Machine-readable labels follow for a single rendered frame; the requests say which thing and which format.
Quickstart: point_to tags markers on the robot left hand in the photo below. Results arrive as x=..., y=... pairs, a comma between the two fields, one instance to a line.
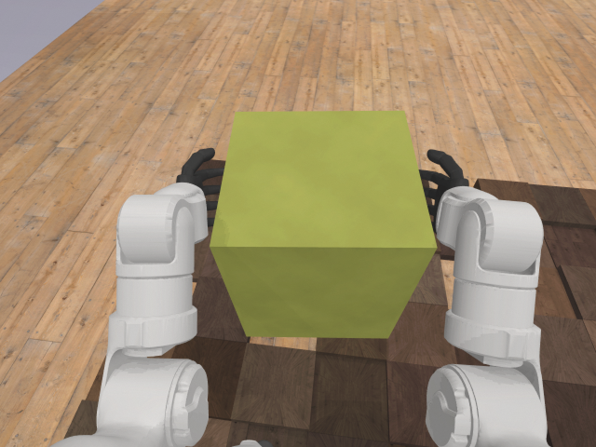
x=191, y=174

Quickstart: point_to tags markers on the robot left upper arm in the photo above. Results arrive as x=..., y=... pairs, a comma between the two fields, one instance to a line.
x=150, y=403

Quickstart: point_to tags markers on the robot left forearm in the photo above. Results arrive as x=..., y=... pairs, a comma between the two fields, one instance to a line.
x=155, y=251

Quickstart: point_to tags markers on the carton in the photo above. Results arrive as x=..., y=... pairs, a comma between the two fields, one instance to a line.
x=322, y=227

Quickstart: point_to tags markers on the robot right hand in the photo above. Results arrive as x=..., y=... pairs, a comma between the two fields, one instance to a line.
x=456, y=178

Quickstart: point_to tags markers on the robot right upper arm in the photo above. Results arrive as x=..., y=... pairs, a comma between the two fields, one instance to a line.
x=484, y=406

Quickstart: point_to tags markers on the robot right forearm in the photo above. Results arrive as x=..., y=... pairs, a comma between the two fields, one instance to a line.
x=497, y=246

